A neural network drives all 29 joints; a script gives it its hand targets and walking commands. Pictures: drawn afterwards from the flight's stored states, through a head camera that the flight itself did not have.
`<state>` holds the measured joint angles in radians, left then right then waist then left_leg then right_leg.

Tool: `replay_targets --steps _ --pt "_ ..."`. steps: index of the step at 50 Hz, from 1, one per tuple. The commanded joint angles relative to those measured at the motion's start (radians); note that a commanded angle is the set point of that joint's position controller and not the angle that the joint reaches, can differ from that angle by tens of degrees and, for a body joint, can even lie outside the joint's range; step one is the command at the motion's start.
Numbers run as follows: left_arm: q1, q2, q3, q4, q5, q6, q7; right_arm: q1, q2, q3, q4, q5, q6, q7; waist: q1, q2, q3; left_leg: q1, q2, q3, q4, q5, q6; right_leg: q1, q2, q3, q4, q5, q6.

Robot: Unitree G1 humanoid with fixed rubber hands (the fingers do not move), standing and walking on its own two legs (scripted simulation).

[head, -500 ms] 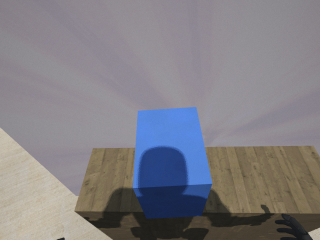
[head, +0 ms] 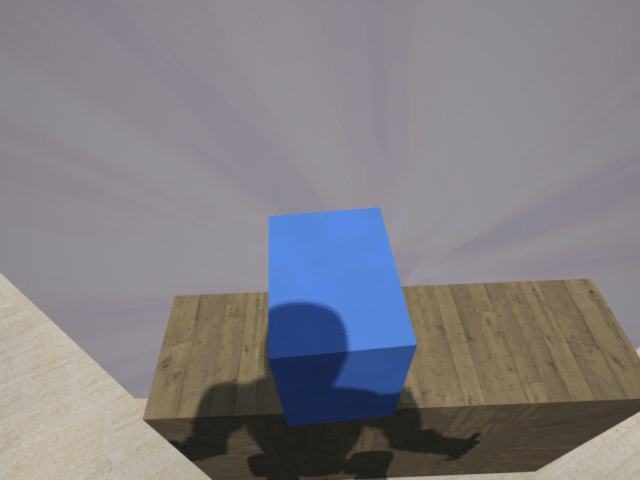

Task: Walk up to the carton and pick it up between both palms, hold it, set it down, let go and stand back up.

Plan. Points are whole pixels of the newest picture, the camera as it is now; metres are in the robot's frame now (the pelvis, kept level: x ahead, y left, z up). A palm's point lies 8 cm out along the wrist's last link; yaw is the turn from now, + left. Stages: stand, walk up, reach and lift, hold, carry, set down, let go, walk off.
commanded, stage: walk up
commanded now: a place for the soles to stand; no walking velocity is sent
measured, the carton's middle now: (332, 319) +0.39 +0.02 -0.08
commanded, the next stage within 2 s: reach and lift in 1.52 s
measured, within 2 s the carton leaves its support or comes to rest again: neither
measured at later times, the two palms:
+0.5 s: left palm out of the picture +0.10 +0.31 -0.11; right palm out of the picture +0.10 -0.31 -0.11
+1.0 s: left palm out of the picture +0.15 +0.30 -0.11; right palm out of the picture +0.11 -0.31 -0.11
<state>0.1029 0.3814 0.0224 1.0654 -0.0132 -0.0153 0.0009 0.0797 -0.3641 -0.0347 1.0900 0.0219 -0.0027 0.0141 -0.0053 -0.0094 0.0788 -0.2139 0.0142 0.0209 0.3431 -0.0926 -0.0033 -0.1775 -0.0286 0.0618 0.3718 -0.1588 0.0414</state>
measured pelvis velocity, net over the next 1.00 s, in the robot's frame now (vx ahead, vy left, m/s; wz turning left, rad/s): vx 0.04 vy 0.00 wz -0.03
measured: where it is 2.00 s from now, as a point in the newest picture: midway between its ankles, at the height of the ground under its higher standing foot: outside the picture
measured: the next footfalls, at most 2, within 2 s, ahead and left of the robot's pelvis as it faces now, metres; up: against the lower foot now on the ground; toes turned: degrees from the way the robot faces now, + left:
none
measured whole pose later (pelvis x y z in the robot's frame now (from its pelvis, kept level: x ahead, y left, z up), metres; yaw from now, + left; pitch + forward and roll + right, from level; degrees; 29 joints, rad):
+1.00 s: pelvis +0.04 +0.00 +0.00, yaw -2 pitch -2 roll +0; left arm 0.10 0.38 0.03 1.05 -0.01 -0.02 0.02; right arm 0.11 -0.36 -0.04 1.06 0.02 -0.01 0.00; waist -0.01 0.00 0.05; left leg -0.15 0.02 0.05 0.34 -0.16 -0.01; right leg -0.12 -0.02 0.09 0.36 -0.21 0.04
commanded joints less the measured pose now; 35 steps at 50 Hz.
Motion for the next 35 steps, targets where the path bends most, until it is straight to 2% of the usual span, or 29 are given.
replay_targets --steps 1,11,19,20,22,35 --pt "-0.021 0.193 0.036 -0.061 0.001 -0.021 0.009 -0.055 -0.214 -0.045 -0.065 -0.002 -0.017 -0.007 0.005 0.040 -0.084 0.038 0.128 -0.135 -0.098 -0.279 0.043 -0.059 -0.074 0.071 -0.081 -0.108 -0.068" --pt "-0.007 0.197 0.043 -0.069 0.003 -0.024 0.008 -0.040 -0.212 -0.041 -0.079 -0.004 -0.017 -0.007 -0.006 0.005 -0.096 0.065 0.129 -0.117 -0.066 -0.201 0.038 -0.071 -0.078 0.077 -0.078 -0.061 -0.063" --pt "0.004 0.191 0.043 -0.071 0.001 -0.023 0.009 -0.048 -0.211 -0.040 -0.080 -0.007 -0.018 -0.008 0.002 0.011 -0.099 0.065 0.131 -0.109 -0.063 -0.164 0.037 -0.048 -0.081 0.078 -0.070 -0.014 -0.061" --pt "0.012 0.191 0.045 -0.076 0.008 -0.026 0.009 -0.031 -0.198 -0.038 -0.085 -0.004 -0.020 -0.009 -0.002 0.004 -0.131 0.087 0.124 -0.099 -0.070 -0.196 0.038 -0.030 -0.082 0.086 -0.094 -0.065 -0.062" --pt "-0.003 0.188 0.043 -0.079 0.008 -0.027 0.009 -0.024 -0.199 -0.039 -0.083 -0.005 -0.019 -0.008 -0.007 0.006 -0.112 0.082 0.130 -0.112 -0.083 -0.208 0.036 -0.044 -0.079 0.089 -0.092 -0.087 -0.062" --pt "-0.005 0.189 0.045 -0.075 0.005 -0.028 0.019 0.002 -0.203 -0.043 -0.078 -0.005 -0.030 -0.014 -0.007 0.009 -0.106 0.113 0.129 -0.079 -0.058 -0.029 0.036 0.001 -0.088 0.083 -0.070 0.080 -0.064"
